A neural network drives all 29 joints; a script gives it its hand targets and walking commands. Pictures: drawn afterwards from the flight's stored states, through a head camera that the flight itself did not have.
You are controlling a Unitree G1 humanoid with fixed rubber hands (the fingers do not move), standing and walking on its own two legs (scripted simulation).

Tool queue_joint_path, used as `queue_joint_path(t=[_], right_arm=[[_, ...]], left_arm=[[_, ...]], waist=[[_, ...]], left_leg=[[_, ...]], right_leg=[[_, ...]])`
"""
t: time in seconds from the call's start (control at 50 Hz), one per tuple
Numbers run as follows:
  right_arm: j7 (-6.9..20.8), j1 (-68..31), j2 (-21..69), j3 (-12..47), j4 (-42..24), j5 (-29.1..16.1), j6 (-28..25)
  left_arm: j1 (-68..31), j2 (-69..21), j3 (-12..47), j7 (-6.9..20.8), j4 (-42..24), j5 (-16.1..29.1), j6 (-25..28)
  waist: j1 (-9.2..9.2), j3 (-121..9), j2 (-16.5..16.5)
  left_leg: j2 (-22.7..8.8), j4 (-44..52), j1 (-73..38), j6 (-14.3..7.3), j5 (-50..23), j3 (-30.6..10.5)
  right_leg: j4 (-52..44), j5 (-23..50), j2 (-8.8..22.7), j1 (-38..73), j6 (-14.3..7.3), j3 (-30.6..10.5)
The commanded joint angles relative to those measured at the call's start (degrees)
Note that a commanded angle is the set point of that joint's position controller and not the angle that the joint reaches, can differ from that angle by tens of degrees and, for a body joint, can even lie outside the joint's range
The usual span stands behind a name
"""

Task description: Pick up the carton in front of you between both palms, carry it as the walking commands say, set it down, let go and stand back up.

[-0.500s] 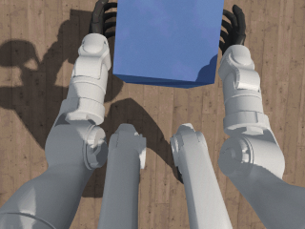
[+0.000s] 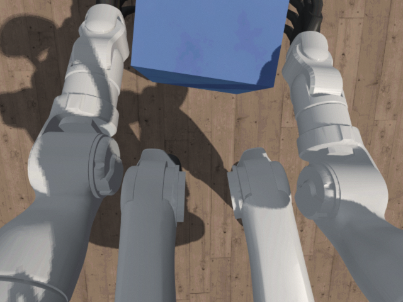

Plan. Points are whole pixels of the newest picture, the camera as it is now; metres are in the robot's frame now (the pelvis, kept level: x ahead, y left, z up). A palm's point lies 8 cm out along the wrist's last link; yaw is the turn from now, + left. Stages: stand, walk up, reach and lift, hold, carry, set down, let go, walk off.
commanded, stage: set down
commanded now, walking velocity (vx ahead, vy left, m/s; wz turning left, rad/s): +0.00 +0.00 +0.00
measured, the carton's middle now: (205, 29) +0.53 +0.02 -0.25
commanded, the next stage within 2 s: none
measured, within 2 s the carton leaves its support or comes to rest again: rests again in 0.26 s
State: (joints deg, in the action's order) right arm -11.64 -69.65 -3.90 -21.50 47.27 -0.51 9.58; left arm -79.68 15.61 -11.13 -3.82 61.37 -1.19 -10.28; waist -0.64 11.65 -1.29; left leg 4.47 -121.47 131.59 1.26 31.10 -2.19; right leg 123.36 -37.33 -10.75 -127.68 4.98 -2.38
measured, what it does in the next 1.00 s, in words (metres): stands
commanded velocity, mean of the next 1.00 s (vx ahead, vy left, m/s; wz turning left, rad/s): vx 0.00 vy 0.00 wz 0.00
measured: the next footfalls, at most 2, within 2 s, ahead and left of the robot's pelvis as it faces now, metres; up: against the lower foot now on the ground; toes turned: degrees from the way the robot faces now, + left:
none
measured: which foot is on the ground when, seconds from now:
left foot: down 0.00-1.00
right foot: down 0.00-1.00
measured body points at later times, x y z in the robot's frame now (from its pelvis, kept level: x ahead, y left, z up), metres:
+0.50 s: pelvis -0.01 +0.01 -0.01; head +0.34 +0.03 +0.26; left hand +0.54 +0.18 -0.19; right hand +0.51 -0.13 -0.18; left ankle +0.11 +0.12 -0.35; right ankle +0.09 -0.12 -0.35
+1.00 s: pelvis -0.01 +0.01 -0.02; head +0.36 +0.03 +0.23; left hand +0.52 +0.20 -0.23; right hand +0.51 -0.16 -0.22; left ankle +0.11 +0.11 -0.35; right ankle +0.09 -0.12 -0.35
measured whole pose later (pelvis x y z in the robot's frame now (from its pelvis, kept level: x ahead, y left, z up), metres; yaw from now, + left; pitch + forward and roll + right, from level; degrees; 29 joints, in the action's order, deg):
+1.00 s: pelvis -0.01 +0.01 -0.02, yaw -1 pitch +35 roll -3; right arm -5.7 -77.2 -11.2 -18.5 61.9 0.5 2.8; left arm -82.7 22.8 -10.8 -1.5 72.3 2.2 -1.7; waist -1.3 23.1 -1.0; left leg 1.5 -126.8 130.0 -1.5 31.5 -0.7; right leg 127.6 -37.3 -6.7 -125.5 4.2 -0.2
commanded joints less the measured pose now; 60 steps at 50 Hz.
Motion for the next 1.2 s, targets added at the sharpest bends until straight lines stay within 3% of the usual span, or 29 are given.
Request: queue_joint_path(t=[0.0,0.04,0.06,0.1,0.12,0.14,0.26,0.42,0.48,0.5,0.52,0.54,0.56,0.6,0.66,0.68,0.7,0.72,0.74,0.84,0.86,0.88,0.9,0.92,0.94,0.96,1.04,1.1,1.18], right_arm=[[15.73,-36.89,50.37,25.23,-3.76,-2.84,-0.89],[15.68,-38.94,46.41,26.12,-5.44,-3.7,-1.65],[15.59,-36.95,48.72,25.97,-4.39,-3.53,-1.11],[15.42,-37.59,46.42,23.64,-2.51,-2.1,-1.59],[15.41,-36.46,47.38,21.71,0.94,-1.93,-1.53],[15.68,-35.34,47.51,21.21,-0.31,-1.94,-1.56],[17.1,-37.25,44.22,15.66,4.55,1.52,-1.0],[18.15,-35.82,38.2,13.06,5.45,5.06,-0.54],[18.35,-32.95,36.26,10.17,8.96,5.98,-0.1],[18.48,-30.48,37.1,8.87,8.81,7.84,-0.05],[18.51,-31.17,34.64,8.63,10.04,7.3,0.07],[18.58,-31.27,35.19,9.48,8.64,6.9,-0.1],[18.71,-29.46,34.14,7.98,9.92,7.26,-0.2],[19.16,-28.83,33.63,7.61,12.93,7.25,0.88],[18.52,-28.34,29.46,5.71,12.15,9.47,0.21],[18.48,-28.15,29.14,6.27,11.78,8.39,0.37],[18.07,-27.66,28.78,5.47,12.23,8.86,0.1],[17.43,-26.87,27.04,4.45,13.49,9.28,0.11],[17.18,-27.29,24.44,5.84,11.84,8.31,-0.24],[8.59,-15.36,-10.2,-2.64,11.4,9.65,-5.49],[6.35,-18.79,-15.86,-0.96,10.2,6.33,-6.86],[5.67,-18.15,-14.15,1.9,9.01,3.09,-7.84],[4.95,-21.08,-17.53,2.76,7.57,1.25,-8.69],[4.7,-19.36,-17.14,5.02,10.49,-2.19,-9.16],[4.55,-20.04,-15.07,7.92,7.95,-5.51,-9.41],[4.44,-18.75,-14.1,9.58,8.3,-7.22,-9.95],[3.96,-18.26,-14.5,13.38,3.56,-12.29,-9.99],[2.83,-16.79,-17.13,13.52,0.88,-13.95,-8.86],[1.73,-15.41,-16.17,13.81,-2.88,-13.42,-7.09]], left_arm=[[-27.09,-51.33,14.08,14.62,-7.53,3.4,3.2],[-24.65,-49.69,13.92,14.64,-5.11,3.6,3.11],[-27.95,-46.7,14.84,14.76,-7.23,4.87,3.47],[-30.24,-49.32,15.38,14.68,-9.08,5.83,4.09],[-32.1,-45.78,15.27,14.13,-8.27,4.2,4.28],[-31.85,-44.57,15.06,13.87,-7.9,3.85,4.49],[-32.46,-44.13,10.7,14.23,-4.5,2.67,4.01],[-26.26,-39.38,5.09,14.7,2.79,-0.96,2.8],[-25.5,-36.24,3.9,14.58,3.05,-3.43,2.37],[-25.87,-37.64,6.16,14.64,2.3,-1.48,2.4],[-24.16,-36.13,5.29,14.71,4.52,-2.57,1.96],[-23.94,-35.5,4.52,14.71,3.73,-2.16,2.22],[-23.4,-35.83,5.1,14.76,3.52,-2.29,1.94],[-21.04,-33.08,3.98,14.54,5.26,-3.48,1.66],[-21.14,-31.0,3.02,14.5,7.4,-3.68,1.39],[-21.35,-29.76,1.78,14.76,5.74,-3.81,1.53],[-21.76,-28.99,2.64,14.74,7.7,-2.7,1.53],[-20.63,-26.52,2.44,14.5,7.76,-2.98,1.57],[-18.59,-23.08,-0.39,13.9,9.23,-5.55,1.76],[-13.12,8.41,-2.96,5.39,7.08,-1.36,6.93],[-15.33,13.79,-2.85,3.07,7.63,-0.85,8.65],[-13.92,14.58,-1.19,2.34,8.14,1.63,9.48],[-16.36,17.89,-2.49,1.12,6.69,2.75,10.01],[-16.54,16.03,2.79,1.02,6.71,7.3,10.7],[-17.17,16.57,3.7,0.82,3.61,7.67,11.55],[-17.05,16.65,5.51,0.54,1.94,10.14,12.2],[-17.29,16.61,9.22,1.17,0.02,15.65,12.37],[-17.78,20.77,9.4,0.85,-6.05,16.56,11.5],[-13.67,19.28,9.07,1.5,-2.92,16.13,8.99]], waist=[[1.4,-64.96,-1.79],[2.28,-61.67,0.45],[0.98,-63.68,-2.59],[-1.03,-58.6,0.29],[1.34,-56.59,1.04],[-0.58,-54.93,1.06],[0.02,-49.67,3.22],[-0.57,-41.2,-1.11],[0.86,-38.46,1.76],[-2.36,-38.38,0.58],[-0.71,-38.39,2.91],[-0.82,-37.78,0.03],[-1.66,-37.71,2.57],[0.76,-36.13,1.88],[-2.09,-34.62,0.12],[0.69,-33.78,0.54],[-1.16,-34.37,0.19],[-1.53,-33.0,1.08],[1.72,-30.86,0.39],[-3.66,-37.36,-0.67],[0.74,-40.99,1.69],[-0.3,-44.89,1.56],[1.61,-44.73,1.67],[-1.73,-47.77,2.09],[1.27,-49.9,3.72],[-1.39,-53.44,1.83],[-1.81,-62.4,2.91],[-0.26,-71.0,8.02],[-1.72,-68.1,3.62]], left_leg=[[2.04,4.86,-34.49,-2.12,-23.42,4.1],[1.49,4.51,-31.74,-1.66,-22.75,4.22],[1.04,3.67,-32.35,-2.02,-20.85,3.78],[1.7,4.97,-29.52,-1.82,-19.97,3.58],[1.52,5.14,-29.8,-2.3,-18.13,3.63],[1.05,5.06,-29.51,-2.06,-16.53,3.57],[1.61,5.14,-28.64,-2.66,-13.25,2.5],[1.58,6.23,-27.03,-4.04,-11.71,0.51],[1.01,6.1,-24.89,-3.56,-8.81,1.72],[1.58,6.56,-24.83,-3.54,-10.0,0.52],[0.88,6.01,-26.01,-3.15,-10.26,0.95],[1.67,6.64,-26.14,-3.61,-9.87,0.97],[1.54,6.95,-26.89,-3.17,-9.91,0.52],[1.21,7.15,-25.96,-3.49,-8.07,1.21],[1.24,6.79,-23.55,-3.34,-6.09,0.98],[0.77,7.1,-22.83,-3.92,-5.37,1.47],[0.53,5.88,-23.62,-3.68,-5.54,1.34],[0.4,6.07,-23.16,-3.15,-3.91,1.19],[-0.04,5.88,-21.14,-3.22,-4.63,1.92],[-1.4,5.09,-28.67,-1.15,-8.66,0.65],[-2.58,3.56,-29.98,-0.71,-12.75,0.3],[-2.35,3.35,-30.92,-0.9,-13.67,0.81],[-2.69,2.9,-29.38,-0.22,-16.91,0.35],[-2.98,2.1,-34.39,0.02,-18.29,0.1],[-3.09,1.51,-36.19,-0.07,-23.08,-0.12],[-2.88,1.13,-37.41,-0.24,-24.6,0.27],[-4.11,-0.79,-44.63,-1.2,-29.89,-0.72],[-4.06,-0.2,-48.69,-0.56,-26.31,1.11],[-3.92,3.84,-44.77,-1.04,-17.46,1.43]], right_leg=[[-10.65,25.38,0.23,25.29,-0.96,5.28],[-9.74,26.0,0.87,25.43,-1.34,4.33],[-9.41,25.32,1.03,28.54,-1.08,4.29],[-9.56,23.44,0.51,24.44,-2.38,4.62],[-9.23,21.62,0.28,22.54,-2.2,4.84],[-9.89,19.91,0.09,22.06,-2.6,4.47],[-7.82,13.71,0.49,16.45,-3.26,5.85],[-7.44,12.1,1.63,12.71,-3.33,6.15],[-7.85,10.11,1.44,11.78,-3.62,5.45],[-7.8,11.75,1.73,13.53,-3.7,5.65],[-7.09,12.02,1.94,12.69,-3.92,5.12],[-7.78,10.51,1.72,11.1,-3.69,5.93],[-7.27,10.95,1.66,11.79,-4.17,6.04],[-7.42,9.61,2.1,11.28,-3.74,5.28],[-8.34,8.87,2.35,12.95,-3.64,5.75],[-8.49,8.43,2.06,13.91,-4.22,4.5],[-7.88,8.53,2.44,14.91,-4.09,4.33],[-8.12,6.78,2.72,13.55,-3.18,5.06],[-8.48,7.73,3.23,13.34,-3.2,3.72],[-7.12,11.93,4.85,17.72,-1.19,6.53],[-5.26,15.3,5.41,18.24,-1.62,5.14],[-5.5,16.13,5.56,20.05,-1.09,5.42],[-5.05,18.99,6.33,19.25,-1.19,4.72],[-5.01,19.55,6.54,21.93,-1.12,5.76],[-4.64,22.92,6.53,19.99,-1.17,4.54],[-4.02,25.58,6.68,22.83,-1.01,5.37],[-2.84,28.24,7.49,24.46,-0.82,5.14],[-3.69,26.52,7.12,28.94,-1.39,5.11],[-7.3,19.5,7.36,31.02,-1.4,6.24]])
